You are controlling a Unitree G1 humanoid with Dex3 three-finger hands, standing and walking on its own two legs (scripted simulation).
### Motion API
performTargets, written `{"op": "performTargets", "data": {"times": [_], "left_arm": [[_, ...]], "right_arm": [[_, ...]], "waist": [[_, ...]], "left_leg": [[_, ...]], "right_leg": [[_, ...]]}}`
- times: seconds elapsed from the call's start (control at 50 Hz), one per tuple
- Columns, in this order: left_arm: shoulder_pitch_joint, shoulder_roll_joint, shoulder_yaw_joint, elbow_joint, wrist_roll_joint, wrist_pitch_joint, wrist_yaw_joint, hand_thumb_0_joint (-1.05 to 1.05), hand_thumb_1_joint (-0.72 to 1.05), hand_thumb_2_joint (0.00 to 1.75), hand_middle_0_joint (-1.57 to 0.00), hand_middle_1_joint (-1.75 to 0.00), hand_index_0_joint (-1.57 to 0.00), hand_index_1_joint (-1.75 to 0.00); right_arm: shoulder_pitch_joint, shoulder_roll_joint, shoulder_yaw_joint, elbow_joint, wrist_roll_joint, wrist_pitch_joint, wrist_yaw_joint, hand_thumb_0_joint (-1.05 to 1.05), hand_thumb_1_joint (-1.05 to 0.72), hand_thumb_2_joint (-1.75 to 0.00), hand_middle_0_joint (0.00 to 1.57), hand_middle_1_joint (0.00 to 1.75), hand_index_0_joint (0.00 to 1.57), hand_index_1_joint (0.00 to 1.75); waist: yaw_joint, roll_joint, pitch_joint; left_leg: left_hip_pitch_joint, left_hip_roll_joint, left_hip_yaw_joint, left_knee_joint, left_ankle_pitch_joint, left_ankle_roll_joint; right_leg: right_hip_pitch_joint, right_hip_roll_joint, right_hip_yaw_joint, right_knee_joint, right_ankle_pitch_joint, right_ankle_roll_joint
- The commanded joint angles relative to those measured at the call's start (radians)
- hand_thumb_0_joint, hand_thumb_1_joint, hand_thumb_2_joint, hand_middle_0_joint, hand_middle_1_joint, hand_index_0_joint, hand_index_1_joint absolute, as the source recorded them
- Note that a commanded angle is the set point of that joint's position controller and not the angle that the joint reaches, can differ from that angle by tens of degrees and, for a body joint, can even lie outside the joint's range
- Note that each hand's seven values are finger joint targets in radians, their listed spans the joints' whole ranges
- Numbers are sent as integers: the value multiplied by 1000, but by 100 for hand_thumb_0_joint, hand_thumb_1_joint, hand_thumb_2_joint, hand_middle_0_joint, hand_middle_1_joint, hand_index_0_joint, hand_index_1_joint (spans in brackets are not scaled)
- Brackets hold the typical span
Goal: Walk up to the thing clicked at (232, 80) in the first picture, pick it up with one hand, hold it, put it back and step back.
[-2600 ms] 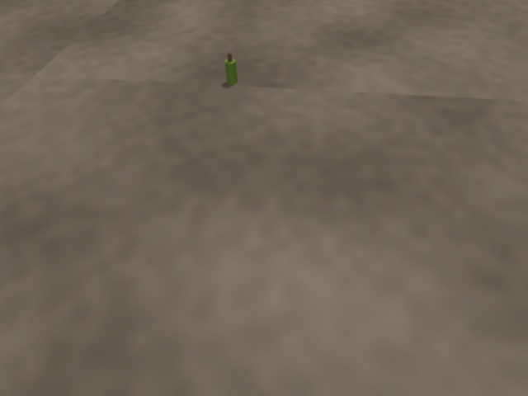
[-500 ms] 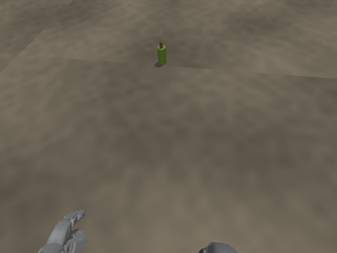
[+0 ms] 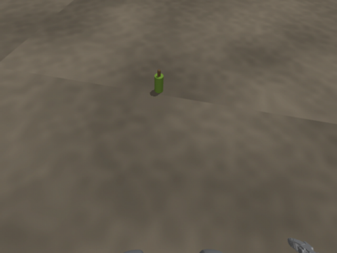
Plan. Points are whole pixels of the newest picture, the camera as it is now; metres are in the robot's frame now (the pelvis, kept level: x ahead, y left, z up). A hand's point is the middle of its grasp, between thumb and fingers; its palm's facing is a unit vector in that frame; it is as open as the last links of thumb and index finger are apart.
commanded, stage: walk up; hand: left
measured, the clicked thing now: (158, 80) +1.44 +0.13 -0.66
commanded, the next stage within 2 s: none
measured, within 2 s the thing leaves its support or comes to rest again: neither
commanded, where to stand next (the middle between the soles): +1.08 -0.05 m, yaw +2 degrees
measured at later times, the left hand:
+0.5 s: hand (115, 164) +0.36 +0.19 -0.10, palm faces +0.01 -0.92 -0.38, open 7.3 cm
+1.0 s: hand (111, 138) +0.49 +0.24 -0.15, palm faces +0.00 -0.95 -0.31, open 7.3 cm
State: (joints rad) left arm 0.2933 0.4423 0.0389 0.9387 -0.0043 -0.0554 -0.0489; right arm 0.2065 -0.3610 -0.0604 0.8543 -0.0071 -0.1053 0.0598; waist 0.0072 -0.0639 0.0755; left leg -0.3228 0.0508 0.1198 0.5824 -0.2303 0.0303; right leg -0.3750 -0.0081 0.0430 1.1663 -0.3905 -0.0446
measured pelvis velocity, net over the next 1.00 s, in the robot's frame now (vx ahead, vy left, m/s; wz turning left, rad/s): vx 0.47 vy -0.03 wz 0.05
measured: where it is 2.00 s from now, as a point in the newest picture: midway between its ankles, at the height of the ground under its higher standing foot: (182, 150)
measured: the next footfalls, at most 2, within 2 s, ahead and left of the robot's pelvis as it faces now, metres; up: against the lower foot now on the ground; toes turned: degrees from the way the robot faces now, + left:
right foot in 0.32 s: +0.33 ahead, -0.17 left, +0.00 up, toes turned -5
left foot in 0.80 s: +0.56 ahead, +0.09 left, +0.00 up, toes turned +8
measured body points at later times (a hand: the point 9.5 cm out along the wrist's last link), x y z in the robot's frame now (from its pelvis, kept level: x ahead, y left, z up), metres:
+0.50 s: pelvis +0.26 -0.07 +0.01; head +0.26 -0.10 +0.46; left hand +0.36 +0.24 -0.08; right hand +0.32 -0.39 -0.13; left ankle +0.21 +0.09 -0.64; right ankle +0.29 -0.16 -0.73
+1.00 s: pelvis +0.47 -0.03 +0.00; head +0.48 +0.00 +0.45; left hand +0.49 +0.29 -0.13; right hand +0.58 -0.34 -0.08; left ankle +0.52 +0.08 -0.73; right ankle +0.44 -0.18 -0.65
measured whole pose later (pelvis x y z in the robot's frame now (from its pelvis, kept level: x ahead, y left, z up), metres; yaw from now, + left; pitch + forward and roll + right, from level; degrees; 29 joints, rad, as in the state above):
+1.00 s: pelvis +0.47 -0.03 +0.00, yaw +3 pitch -3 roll -1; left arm 0.32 0.43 0.04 0.91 0.00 -0.04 -0.05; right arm 0.24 -0.37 -0.05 0.84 0.00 -0.10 0.05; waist 0.01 -0.05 0.09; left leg -0.27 0.04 0.08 0.53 -0.20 0.03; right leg -0.40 -0.03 0.03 1.12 -0.39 -0.03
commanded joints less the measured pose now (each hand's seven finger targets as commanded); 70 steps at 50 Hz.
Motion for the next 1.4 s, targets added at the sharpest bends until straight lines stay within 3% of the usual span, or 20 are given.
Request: {"op": "performTargets", "data": {"times": [0.0, 0.2, 0.28, 0.3, 0.32, 0.34, 0.48, 0.62, 0.74, 0.78, 0.8, 0.84, 0.92, 0.98, 1.12, 1.26, 1.28, 1.3, 1.32, 1.38], "left_arm": [[65, 184, 55, -77, -7, -21, -6, 0, 90, 90, -20, -30, -20, -30], [-166, 137, 66, -138, 13, -17, -49, 0, 90, 90, -20, -30, -20, -30], [-45, 185, 93, -89, 18, -28, -34, 0, 90, 90, -20, -30, -20, -30], [73, 236, 118, -66, 21, -39, -20, 0, 90, 90, -20, -30, -20, -30], [137, 313, 137, -72, 27, -48, -8, 0, 90, 90, -20, -30, -20, -30], [133, 342, 137, -69, 9, -43, -4, 0, 90, 90, -20, -30, -20, -30], [-46, 196, 83, -120, -7, -58, 17, 0, 90, 90, -20, -30, -20, -30], [-29, 228, 100, -154, 17, -70, 14, 0, 90, 90, -20, -30, -20, -30], [14, 237, 95, -140, 15, -51, 13, 0, 90, 90, -20, -30, -20, -30], [20, 220, 82, -149, 15, -44, 17, 0, 90, 90, -20, -30, -20, -30], [60, 174, 62, -153, 12, -40, 21, 0, 90, 90, -20, -30, -20, -30], [127, 181, 64, -144, -6, -25, 32, 0, 90, 90, -20, -30, -20, -30], [67, 197, 60, -104, -4, -21, 21, 0, 90, 90, -20, -30, -20, -30], [124, 168, 61, -79, -3, -1, 3, 0, 90, 90, -20, -30, -20, -30], [-47, 153, 69, -120, 19, -6, -33, 0, 90, 90, -20, -30, -20, -30], [67, 197, 95, -59, 27, -41, -13, 0, 90, 90, -20, -30, -20, -30], [164, 247, 115, -42, 31, -52, 2, 0, 90, 90, -20, -30, -20, -30], [177, 317, 127, -59, 27, -60, 15, 0, 90, 90, -20, -30, -20, -30], [156, 340, 125, -60, 13, -53, 15, 0, 90, 90, -20, -30, -20, -30], [65, 259, 97, -97, -6, -51, 29, 0, 90, 90, -20, -30, -20, -30]], "right_arm": [[63, -292, -72, -56, 19, -24, -32, 0, -90, -90, 20, 30, 20, 30], [93, -318, -74, -48, 8, -20, -23, 0, -90, -90, 20, 30, 20, 30], [109, -292, -66, -54, 3, -6, -35, 0, -90, -90, 20, 30, 20, 30], [172, -235, -44, -49, 0, -7, -34, 0, -90, -90, 20, 30, 20, 30], [224, -168, -17, -68, 8, -7, -30, 0, -90, -90, 20, 30, 20, 30], [196, -270, -40, -51, 11, 0, -39, 0, -90, -90, 20, 30, 20, 30], [167, -243, -44, 8, 13, 31, -15, 0, -90, -90, 20, 30, 20, 30], [-11, -224, -51, -56, -9, 43, 14, 0, -90, -90, 20, 30, 20, 30], [-48, -222, -58, -59, -13, 20, 18, 0, -90, -90, 20, 30, 20, 30], [82, -258, -74, -14, -23, 14, 5, 0, -90, -90, 20, 30, 20, 30], [225, -309, -93, 19, -41, 8, -6, 0, -90, -90, 20, 30, 20, 30], [260, -410, -121, -20, -17, 5, -24, 0, -90, -90, 20, 30, 20, 30], [133, -311, -74, -51, 17, 3, -41, 0, -90, -90, 20, 30, 20, 30], [69, -294, -67, -62, 16, -8, -36, 0, -90, -90, 20, 30, 20, 30], [78, -336, -82, -68, 3, -13, -24, 0, -90, -90, 20, 30, 20, 30], [75, -274, -56, -79, -2, 10, -25, 0, -90, -90, 20, 30, 20, 30], [126, -215, -35, -80, 0, 9, -25, 0, -90, -90, 20, 30, 20, 30], [167, -146, -9, -93, 3, 13, -24, 0, -90, -90, 20, 30, 20, 30], [125, -260, -38, -73, 0, 25, -37, 0, -90, -90, 20, 30, 20, 30], [109, -278, -47, -28, 22, 29, -37, 0, -90, -90, 20, 30, 20, 30]], "waist": [[4, 161, -89], [-32, 189, -31], [49, 48, -108], [95, -78, -200], [96, -281, -250], [114, -232, -209], [-3, -82, -17], [28, -40, 39], [34, 2, -18], [-37, 102, -82], [-101, 224, -166], [-102, 340, -246], [-41, 137, -58], [4, 196, -32], [-31, 231, 35], [57, 52, -87], [99, -127, -151], [82, -299, -144], [99, -200, -109], [40, -83, -24]], "left_leg": [[184, 230, -228, -315, 226, 158], [160, 182, -107, -305, 167, 138], [92, 145, -60, 26, 256, 96], [1, 78, -27, 299, 196, 57], [-196, -35, -19, 515, -220, 20], [-348, -64, -72, 623, -299, 4], [-184, 17, -182, 486, 0, 5], [-250, 58, -167, 156, 110, -38], [-45, 30, -72, -32, 113, 3], [176, -24, -37, -72, 39, 32], [370, 21, -129, -97, -56, 80], [586, 380, -827, -284, -202, 253], [245, 266, -394, -293, 178, 160], [108, 207, -238, -331, 70, 164], [79, 209, -209, -392, -176, 189], [5, 132, -105, 4, 53, 114], [-85, 53, -40, 285, 51, 78], [-284, -60, -48, 491, -279, 19], [-357, -57, -105, 577, -301, 9], [-302, 7, -231, 572, -155, 10]], "right_leg": [[-138, -91, 33, -78, 90, 36], [-4, -76, -103, -558, 343, 18], [285, -36, -117, -632, 227, -17], [457, -95, 4, -688, 101, -44], [595, -335, 360, -781, 28, -101], [638, -429, 605, -878, 82, -203], [198, -207, 57, -906, 393, -105], [216, -246, 1, -976, 181, -127], [242, -251, -34, -825, 294, -133], [177, -196, -92, -593, 434, -106], [66, -143, -123, -336, 422, -71], [-304, 41, -71, 22, -170, -9], [-194, -66, 69, -6, 16, 2], [-115, -89, 1, -96, 86, 31], [-102, -131, -41, -450, 232, 51], [293, -31, -115, -641, 174, 13], [431, -116, 33, -738, 27, -22], [491, -347, 428, -864, -62, -88], [472, -426, 593, -920, -39, -187], [324, -319, 313, -894, 262, -125]]}}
